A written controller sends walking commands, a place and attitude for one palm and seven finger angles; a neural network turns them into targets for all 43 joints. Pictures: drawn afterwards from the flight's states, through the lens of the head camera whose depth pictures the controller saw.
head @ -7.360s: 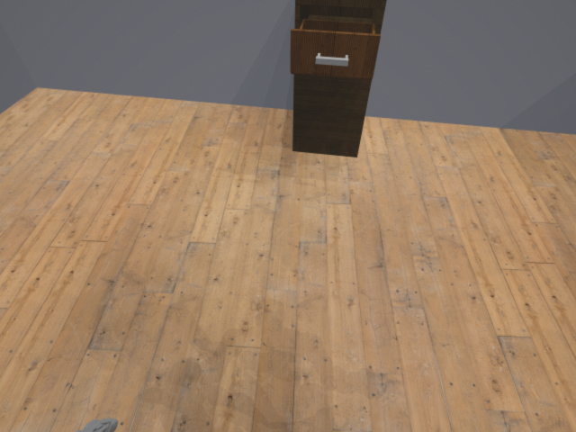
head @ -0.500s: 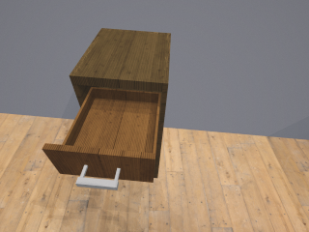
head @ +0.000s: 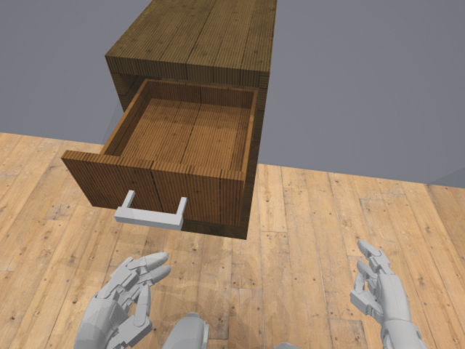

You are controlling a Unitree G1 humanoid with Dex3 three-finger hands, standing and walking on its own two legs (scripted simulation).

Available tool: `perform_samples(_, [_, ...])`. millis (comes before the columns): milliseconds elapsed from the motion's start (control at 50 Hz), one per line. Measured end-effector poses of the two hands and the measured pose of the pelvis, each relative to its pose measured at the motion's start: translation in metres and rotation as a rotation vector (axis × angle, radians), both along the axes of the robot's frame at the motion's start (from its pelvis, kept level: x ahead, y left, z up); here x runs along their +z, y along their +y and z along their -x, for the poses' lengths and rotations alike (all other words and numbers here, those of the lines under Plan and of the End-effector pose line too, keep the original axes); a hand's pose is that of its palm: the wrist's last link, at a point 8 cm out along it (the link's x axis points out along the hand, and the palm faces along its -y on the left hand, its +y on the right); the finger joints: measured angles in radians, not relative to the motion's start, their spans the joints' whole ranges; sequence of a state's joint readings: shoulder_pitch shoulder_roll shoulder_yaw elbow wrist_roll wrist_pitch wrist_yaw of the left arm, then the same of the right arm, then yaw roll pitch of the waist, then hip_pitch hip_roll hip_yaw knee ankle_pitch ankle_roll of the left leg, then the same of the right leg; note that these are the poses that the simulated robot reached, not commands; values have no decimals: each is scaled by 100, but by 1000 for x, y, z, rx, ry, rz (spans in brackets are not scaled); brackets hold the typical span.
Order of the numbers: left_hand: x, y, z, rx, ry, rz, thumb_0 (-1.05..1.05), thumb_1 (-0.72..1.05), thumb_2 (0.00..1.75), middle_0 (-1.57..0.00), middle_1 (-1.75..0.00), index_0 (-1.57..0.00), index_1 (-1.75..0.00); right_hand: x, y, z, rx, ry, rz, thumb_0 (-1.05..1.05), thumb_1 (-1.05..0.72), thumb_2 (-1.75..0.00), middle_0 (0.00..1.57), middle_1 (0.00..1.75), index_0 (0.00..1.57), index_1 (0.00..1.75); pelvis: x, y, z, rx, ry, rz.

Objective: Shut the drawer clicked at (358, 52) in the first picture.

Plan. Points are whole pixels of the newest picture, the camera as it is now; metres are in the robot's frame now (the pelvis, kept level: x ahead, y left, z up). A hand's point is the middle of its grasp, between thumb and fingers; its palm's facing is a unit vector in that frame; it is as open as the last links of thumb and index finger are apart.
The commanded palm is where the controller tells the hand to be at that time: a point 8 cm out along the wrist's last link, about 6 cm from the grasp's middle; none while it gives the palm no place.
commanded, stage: raise the hand and make a fist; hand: left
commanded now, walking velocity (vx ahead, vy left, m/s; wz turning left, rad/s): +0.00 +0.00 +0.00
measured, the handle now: (153, 208) +0.35 +0.19 +0.01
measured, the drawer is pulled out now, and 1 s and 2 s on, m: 0.28 0.28 0.28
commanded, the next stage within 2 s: bring the fist close to the handle in 1.48 s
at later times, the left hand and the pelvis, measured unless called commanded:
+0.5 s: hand (130, 301) +0.18 +0.16 +0.07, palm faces -0.03 -1.00 -0.05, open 3.5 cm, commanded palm +0.14 +0.21 +0.08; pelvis +0.01 +0.00 +0.01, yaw +0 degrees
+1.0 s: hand (127, 301) +0.17 +0.15 +0.10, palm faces -0.03 -1.00 -0.03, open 3.2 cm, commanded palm +0.13 +0.21 +0.11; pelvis +0.02 +0.01 +0.02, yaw +0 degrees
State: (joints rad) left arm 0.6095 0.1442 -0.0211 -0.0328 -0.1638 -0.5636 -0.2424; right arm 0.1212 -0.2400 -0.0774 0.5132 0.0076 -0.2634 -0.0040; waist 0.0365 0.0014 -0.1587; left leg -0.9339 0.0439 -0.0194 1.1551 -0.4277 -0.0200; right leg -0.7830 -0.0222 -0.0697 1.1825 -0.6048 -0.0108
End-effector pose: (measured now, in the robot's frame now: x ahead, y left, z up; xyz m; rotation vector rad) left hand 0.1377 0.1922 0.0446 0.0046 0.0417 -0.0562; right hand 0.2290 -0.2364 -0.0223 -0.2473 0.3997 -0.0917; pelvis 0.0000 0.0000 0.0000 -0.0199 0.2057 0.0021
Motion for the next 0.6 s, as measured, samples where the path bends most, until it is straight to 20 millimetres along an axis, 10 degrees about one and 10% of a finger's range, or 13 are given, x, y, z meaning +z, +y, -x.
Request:
perform_samples(200, [17,11,-17,28,-22,-42,2,90,90,-64,-78,-65,-79,-39,24,24,-12,131,-95,2,-90,-90,20,30,20,30,-9,-13,6,16,1,26])
perform_samples(400, [26,20,-24,23,79,-47,2,90,90,-84,-100,-85,-100,-47,-6,81,-179,283,-84,2,-90,-90,20,30,20,30,10,-9,-4,-4,-4,10])
perform_samples(600, [34,20,-17,11,34,-32,2,90,90,-104,-122,-105,-122,-29,-17,62,-190,215,-26,2,-90,-90,20,30,19,30,11,3,-9,-3,3,15])
